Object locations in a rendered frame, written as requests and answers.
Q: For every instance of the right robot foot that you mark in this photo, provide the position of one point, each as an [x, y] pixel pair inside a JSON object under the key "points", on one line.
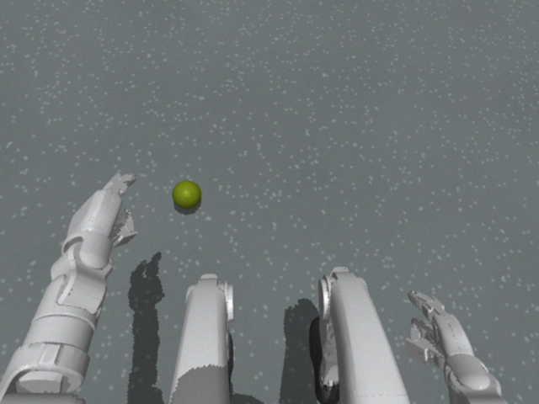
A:
{"points": [[324, 394]]}

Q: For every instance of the left robot arm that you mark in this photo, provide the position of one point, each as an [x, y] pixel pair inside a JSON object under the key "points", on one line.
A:
{"points": [[54, 357]]}

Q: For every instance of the ball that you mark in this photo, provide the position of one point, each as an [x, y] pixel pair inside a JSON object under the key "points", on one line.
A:
{"points": [[186, 194]]}

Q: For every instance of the right robot arm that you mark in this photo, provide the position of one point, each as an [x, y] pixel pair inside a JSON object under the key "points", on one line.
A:
{"points": [[469, 382]]}

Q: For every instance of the right robot hand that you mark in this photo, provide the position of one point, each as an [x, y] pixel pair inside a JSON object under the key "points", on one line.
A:
{"points": [[434, 344]]}

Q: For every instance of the left robot hand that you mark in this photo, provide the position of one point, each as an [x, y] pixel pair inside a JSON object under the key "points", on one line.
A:
{"points": [[99, 213]]}

